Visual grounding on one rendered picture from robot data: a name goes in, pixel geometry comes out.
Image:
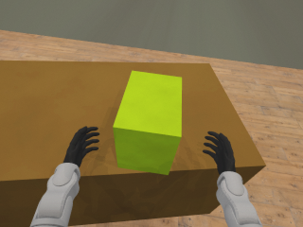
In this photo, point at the robot left forearm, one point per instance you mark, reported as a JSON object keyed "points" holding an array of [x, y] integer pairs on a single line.
{"points": [[55, 207]]}

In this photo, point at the robot right forearm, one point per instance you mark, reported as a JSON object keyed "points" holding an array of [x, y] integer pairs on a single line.
{"points": [[234, 198]]}

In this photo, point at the robot left hand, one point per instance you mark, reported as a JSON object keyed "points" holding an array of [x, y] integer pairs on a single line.
{"points": [[77, 147]]}

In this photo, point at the robot right hand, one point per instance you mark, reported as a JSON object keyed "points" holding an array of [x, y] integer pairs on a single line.
{"points": [[224, 156]]}

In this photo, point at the carton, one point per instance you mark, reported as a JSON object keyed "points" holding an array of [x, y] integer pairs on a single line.
{"points": [[148, 125]]}

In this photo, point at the pedestal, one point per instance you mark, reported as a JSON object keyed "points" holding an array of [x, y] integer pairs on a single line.
{"points": [[44, 103]]}

